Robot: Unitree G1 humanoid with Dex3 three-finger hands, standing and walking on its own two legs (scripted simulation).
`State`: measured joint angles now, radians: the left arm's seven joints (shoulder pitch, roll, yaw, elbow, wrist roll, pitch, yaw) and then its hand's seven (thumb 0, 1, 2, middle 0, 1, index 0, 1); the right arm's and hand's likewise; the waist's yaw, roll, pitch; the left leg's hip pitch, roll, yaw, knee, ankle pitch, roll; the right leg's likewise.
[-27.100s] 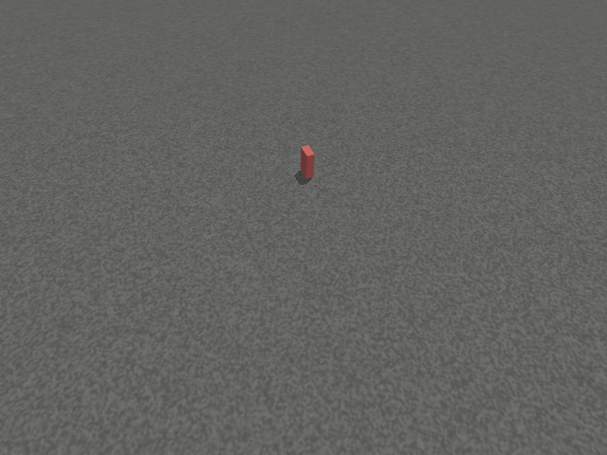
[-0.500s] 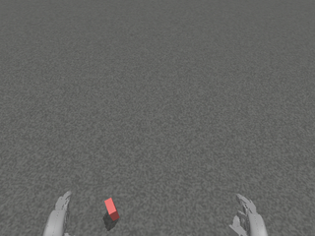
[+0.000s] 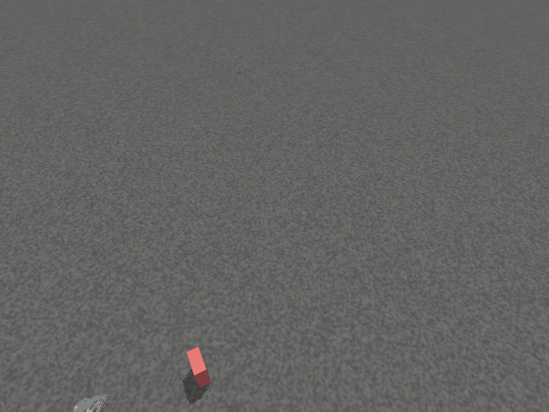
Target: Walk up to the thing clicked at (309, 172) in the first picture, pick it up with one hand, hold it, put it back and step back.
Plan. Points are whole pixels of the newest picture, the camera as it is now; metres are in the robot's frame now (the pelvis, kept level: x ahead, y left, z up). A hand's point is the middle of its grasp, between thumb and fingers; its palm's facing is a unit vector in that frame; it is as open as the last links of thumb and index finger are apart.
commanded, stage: stand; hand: left
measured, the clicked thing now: (199, 367) +0.37 +0.22 -0.68
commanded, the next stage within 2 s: step back in 1.90 s
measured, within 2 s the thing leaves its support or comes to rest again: neither
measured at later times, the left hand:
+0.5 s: hand out of the picture +0.01 +0.25 -0.14, palm faces +0.00 -0.94 -0.35, open 7.4 cm
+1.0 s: hand out of the picture +0.07 +0.23 -0.13, palm faces -0.02 -0.94 -0.34, open 7.4 cm
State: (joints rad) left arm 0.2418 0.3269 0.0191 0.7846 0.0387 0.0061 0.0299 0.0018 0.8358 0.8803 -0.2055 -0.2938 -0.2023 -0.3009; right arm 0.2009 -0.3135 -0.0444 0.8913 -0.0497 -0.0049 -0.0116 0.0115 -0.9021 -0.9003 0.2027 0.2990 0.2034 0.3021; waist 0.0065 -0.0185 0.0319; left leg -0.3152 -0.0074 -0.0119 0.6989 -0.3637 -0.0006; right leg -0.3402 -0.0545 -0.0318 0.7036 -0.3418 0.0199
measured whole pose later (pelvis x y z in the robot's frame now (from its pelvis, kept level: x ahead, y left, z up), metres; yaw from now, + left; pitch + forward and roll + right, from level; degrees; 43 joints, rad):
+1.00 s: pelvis +0.01 -0.01 +0.03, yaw +0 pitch -3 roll +0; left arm 0.11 0.31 0.00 1.14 0.01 -0.02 0.01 0.00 0.90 0.89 -0.21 -0.30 -0.20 -0.30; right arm 0.12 -0.33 -0.01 1.14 -0.02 0.00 0.00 0.01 -0.90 -0.90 0.20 0.30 0.20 0.30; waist 0.01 0.01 0.07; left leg -0.11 0.01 -0.02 0.34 -0.19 -0.02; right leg -0.14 -0.04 -0.04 0.37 -0.18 0.01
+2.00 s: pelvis +0.00 -0.02 +0.02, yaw -1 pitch -2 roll +0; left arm 0.10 0.33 0.05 1.08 0.00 0.00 0.01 0.00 0.90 0.89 -0.21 -0.30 -0.20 -0.30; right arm 0.09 -0.36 -0.02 1.09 -0.01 0.02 0.01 0.01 -0.90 -0.90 0.20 0.30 0.20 0.30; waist 0.00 0.03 0.11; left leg -0.19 0.03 -0.02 0.47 -0.22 -0.01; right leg -0.19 -0.01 -0.04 0.41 -0.18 -0.01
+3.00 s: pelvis -0.20 +0.08 +0.00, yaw -2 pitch -4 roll +3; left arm 0.09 0.39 0.07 0.75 0.02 0.07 0.01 0.00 0.90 0.89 -0.21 -0.30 -0.20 -0.30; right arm 0.15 -0.37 -0.06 0.89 -0.03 0.03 -0.02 0.01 -0.90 -0.90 0.20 0.30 0.20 0.30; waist 0.02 -0.09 0.22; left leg -0.20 -0.07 -0.01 0.60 -0.34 0.01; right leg -0.42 -0.04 0.08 0.70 -0.26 0.00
